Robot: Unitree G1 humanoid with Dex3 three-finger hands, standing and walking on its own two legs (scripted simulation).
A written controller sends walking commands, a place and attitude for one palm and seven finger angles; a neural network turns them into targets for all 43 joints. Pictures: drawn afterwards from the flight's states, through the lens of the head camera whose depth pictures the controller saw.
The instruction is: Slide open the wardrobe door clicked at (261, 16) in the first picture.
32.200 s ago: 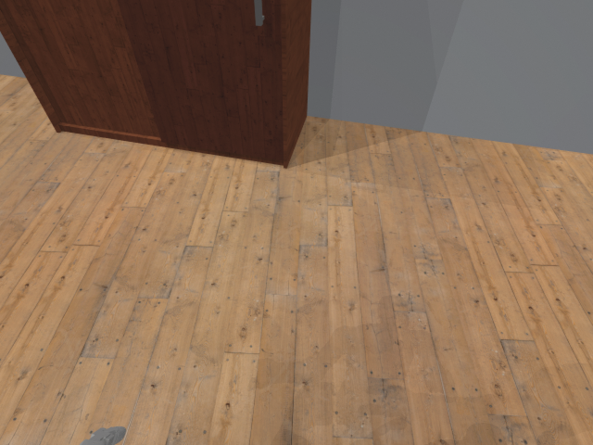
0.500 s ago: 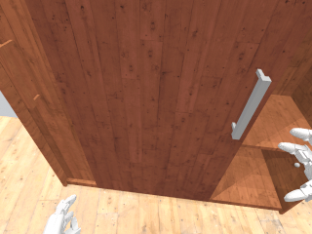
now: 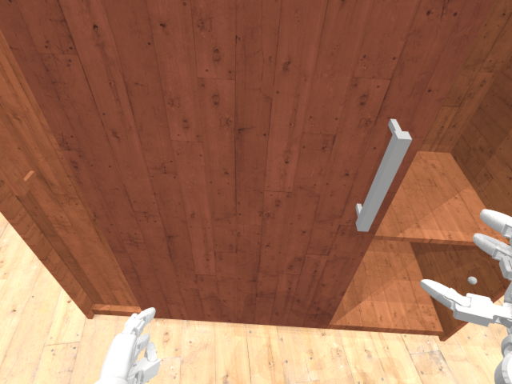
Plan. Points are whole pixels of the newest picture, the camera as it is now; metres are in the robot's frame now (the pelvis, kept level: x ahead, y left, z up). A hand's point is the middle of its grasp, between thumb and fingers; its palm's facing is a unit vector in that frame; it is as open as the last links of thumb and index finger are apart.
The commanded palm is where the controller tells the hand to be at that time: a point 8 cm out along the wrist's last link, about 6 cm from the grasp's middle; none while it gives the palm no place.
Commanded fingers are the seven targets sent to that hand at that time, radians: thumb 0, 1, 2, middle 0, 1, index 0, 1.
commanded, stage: draw the hand back to the body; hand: right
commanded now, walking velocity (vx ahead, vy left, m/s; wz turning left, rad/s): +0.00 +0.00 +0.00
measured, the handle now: (376, 179) +0.46 -0.25 +0.08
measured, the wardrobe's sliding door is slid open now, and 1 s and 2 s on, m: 0.46 0.46 0.46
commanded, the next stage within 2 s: step back with the hand held close in 0.72 s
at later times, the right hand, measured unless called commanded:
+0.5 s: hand (459, 272) +0.21 -0.24 +0.16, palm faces +0.46 +0.81 -0.37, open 7.7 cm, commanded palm +0.16 -0.27 +0.17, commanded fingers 0.00 -0.90 -0.90 0.20 0.30 0.20 0.30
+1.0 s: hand (466, 275) +0.20 -0.24 +0.17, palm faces +0.45 +0.79 -0.41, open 7.4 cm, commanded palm +0.15 -0.27 +0.17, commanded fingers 0.00 -0.90 -0.90 0.20 0.30 0.20 0.30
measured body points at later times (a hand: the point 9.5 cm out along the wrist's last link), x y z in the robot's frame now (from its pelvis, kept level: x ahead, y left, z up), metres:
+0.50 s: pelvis +0.03 +0.02 +0.00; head +0.00 +0.04 +0.45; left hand +0.22 +0.25 -0.08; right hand +0.18 -0.28 +0.18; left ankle -0.03 +0.12 -0.74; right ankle +0.05 -0.09 -0.74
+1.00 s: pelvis +0.01 +0.03 +0.00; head -0.01 +0.04 +0.45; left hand +0.20 +0.26 -0.08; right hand +0.17 -0.28 +0.19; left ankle -0.03 +0.12 -0.74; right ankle +0.05 -0.09 -0.74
